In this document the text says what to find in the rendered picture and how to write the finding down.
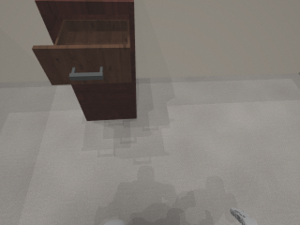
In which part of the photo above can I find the robot right hand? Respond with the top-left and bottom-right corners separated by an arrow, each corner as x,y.
230,207 -> 258,225

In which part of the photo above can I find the handle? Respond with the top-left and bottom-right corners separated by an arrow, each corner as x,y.
69,67 -> 104,81

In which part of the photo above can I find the cabinet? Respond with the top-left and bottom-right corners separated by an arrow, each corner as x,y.
35,0 -> 137,121

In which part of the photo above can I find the drawer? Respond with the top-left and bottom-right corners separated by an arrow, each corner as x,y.
32,20 -> 132,85

